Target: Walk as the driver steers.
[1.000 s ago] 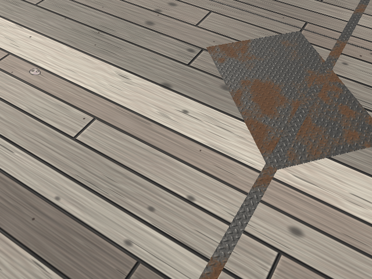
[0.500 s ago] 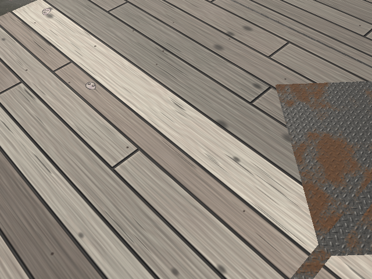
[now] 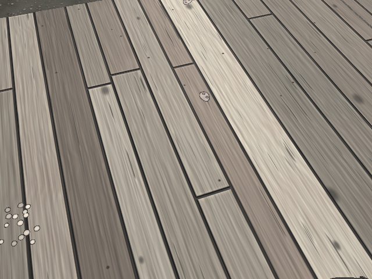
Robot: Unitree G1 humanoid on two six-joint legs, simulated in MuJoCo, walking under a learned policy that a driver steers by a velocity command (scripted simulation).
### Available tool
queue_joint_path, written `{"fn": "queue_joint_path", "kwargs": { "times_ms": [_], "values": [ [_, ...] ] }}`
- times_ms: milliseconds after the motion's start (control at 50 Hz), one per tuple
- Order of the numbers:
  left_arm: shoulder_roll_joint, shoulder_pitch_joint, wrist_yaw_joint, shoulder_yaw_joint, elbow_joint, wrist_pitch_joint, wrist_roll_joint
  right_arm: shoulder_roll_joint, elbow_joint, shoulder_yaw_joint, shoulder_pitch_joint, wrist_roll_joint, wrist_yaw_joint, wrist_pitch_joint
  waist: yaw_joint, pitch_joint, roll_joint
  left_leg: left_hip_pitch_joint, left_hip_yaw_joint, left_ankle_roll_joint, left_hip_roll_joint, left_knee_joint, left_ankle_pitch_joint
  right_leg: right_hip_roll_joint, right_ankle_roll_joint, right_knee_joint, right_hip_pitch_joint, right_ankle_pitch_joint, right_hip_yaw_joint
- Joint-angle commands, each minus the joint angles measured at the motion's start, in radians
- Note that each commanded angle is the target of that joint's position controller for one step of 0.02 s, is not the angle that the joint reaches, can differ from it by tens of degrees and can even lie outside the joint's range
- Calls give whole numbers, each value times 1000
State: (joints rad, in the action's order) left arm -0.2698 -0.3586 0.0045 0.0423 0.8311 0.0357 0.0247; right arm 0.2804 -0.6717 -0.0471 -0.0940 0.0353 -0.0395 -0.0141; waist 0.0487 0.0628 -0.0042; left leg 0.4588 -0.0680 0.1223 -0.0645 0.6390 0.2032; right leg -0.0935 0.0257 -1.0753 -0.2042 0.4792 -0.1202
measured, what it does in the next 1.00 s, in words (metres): walks ahead, turning left: right foot, then left foot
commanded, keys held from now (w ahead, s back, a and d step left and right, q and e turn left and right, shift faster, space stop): w+q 1.00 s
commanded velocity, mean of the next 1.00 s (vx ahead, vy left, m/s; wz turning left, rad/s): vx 0.50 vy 0.00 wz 0.60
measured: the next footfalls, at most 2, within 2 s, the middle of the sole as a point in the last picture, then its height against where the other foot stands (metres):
right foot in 0.46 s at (220, 275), level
left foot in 0.98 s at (131, 229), level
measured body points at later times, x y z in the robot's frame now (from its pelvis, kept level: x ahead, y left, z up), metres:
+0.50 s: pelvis +0.29 -0.01 +0.00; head +0.32 +0.00 +0.45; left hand +0.44 +0.28 -0.07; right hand +0.35 -0.30 -0.12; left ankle +0.09 +0.05 -0.69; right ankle +0.41 -0.08 -0.72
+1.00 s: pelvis +0.52 +0.11 +0.00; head +0.55 +0.14 +0.45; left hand +0.35 +0.32 -0.14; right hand +0.84 +0.06 -0.08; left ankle +0.57 +0.22 -0.72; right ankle +0.42 -0.08 -0.70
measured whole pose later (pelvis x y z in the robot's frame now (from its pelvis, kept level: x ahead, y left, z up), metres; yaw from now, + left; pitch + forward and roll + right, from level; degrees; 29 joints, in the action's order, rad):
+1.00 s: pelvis +0.52 +0.11 +0.00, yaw +35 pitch +2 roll -1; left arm -0.27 -0.41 -0.01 0.04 0.86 0.04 0.02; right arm 0.26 -0.65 -0.03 -0.03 0.06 -0.06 -0.01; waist 0.06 0.06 0.00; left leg 0.49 -0.08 0.14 -0.04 0.59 0.15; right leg -0.11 0.03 -0.61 0.01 0.46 -0.28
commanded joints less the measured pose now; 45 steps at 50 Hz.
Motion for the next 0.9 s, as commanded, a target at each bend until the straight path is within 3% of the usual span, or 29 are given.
{"fn": "queue_joint_path", "kwargs": {
  "times_ms": [20,60,120,220,320,360,400,440,460,480,500,520,540,560,600,680,800,860,900],
  "values": [
    [-114,99,4,15,-152,42,-9,187,-30,-67,-260,-25,34,0,-110,-138,31,-555,522,199,331,-333,-226,-14,-20,-208,-543,-126,134],
    [-112,50,4,15,-132,18,17,132,-20,-47,-180,-32,37,-13,-32,-98,28,-382,395,158,240,-364,-354,-40,-5,-106,-408,-136,144],
    [-93,50,13,13,-132,-19,26,137,-33,-47,-199,-35,30,-36,-13,-98,30,-305,351,166,195,-402,-380,-27,20,-24,-374,-168,126],
    [-80,247,16,9,-190,-22,21,150,-65,-53,-298,-33,29,-40,-77,-26,48,-330,378,140,169,-442,-258,-13,38,192,-487,-361,127],
    [-76,400,24,-1,-239,-6,10,161,-91,-57,-386,-27,39,-41,-137,-17,60,-432,411,120,174,-374,-366,39,25,374,-493,-441,130],
    [-84,427,24,-3,-257,3,5,171,-92,-59,-393,-22,46,-39,-140,-16,71,-454,438,106,185,-337,-421,60,10,433,-449,-426,135],
    [-103,369,19,3,-248,10,2,185,-84,-62,-353,-21,52,-38,-101,-22,85,-425,460,70,189,-296,-460,82,-13,504,-312,-380,143],
    [-141,179,-1,22,-191,22,2,199,-76,-64,-298,-23,45,-43,-6,-98,66,-354,437,24,137,-115,-609,129,-48,577,-21,-324,117],
    [-185,40,-15,36,-165,35,14,172,-72,-56,-290,-32,35,-51,62,-192,4,-259,381,-3,68,105,-520,41,-84,614,201,-294,193],
    [-267,-92,-32,54,-170,38,40,75,-37,-31,-332,-54,35,-58,83,-352,-148,-67,272,-33,-24,417,-95,-241,-144,664,454,-62,517],
    [-297,-32,-27,63,-169,23,25,89,-12,-29,-394,-42,36,-52,2,-392,-338,132,206,-43,-94,570,346,-367,-228,803,479,-26,927],
    [-196,53,-22,47,-184,14,15,138,-55,-36,-365,-13,43,-33,-24,-224,-135,189,212,-40,1,640,265,-335,-225,804,331,70,825],
    [-123,97,-17,29,-185,14,7,134,-58,-35,-299,-7,31,-27,-22,-119,-34,171,193,-45,33,612,187,-280,-210,818,206,18,661],
    [-94,121,-15,19,-176,16,10,113,-55,-32,-275,-9,21,-21,-40,-68,-32,146,180,-52,63,565,150,-229,-185,845,125,-100,526],
    [-92,100,-15,18,-144,33,4,96,-55,-29,-266,4,4,0,-54,-40,-96,110,156,-65,91,531,126,-175,-168,871,56,-288,360],
    [-106,54,-1,27,-105,64,-10,75,-13,-21,-168,3,-18,14,-53,-38,-88,199,143,-77,110,494,29,-182,-188,907,93,-505,212],
    [-114,12,0,31,-63,60,-9,32,54,4,37,-3,-42,5,-16,0,-84,188,55,-82,119,182,-178,-136,-157,912,117,-594,5],
    [-142,-30,-8,38,-39,53,-9,33,81,8,113,2,-51,6,2,21,-83,145,-2,-54,112,57,-143,-162,-142,898,172,-638,-35],
    [-159,-53,-14,41,-21,40,-7,43,89,4,125,10,-46,7,0,17,-84,113,-34,-24,84,4,-61,-178,-130,835,238,-790,-66]
  ]
}}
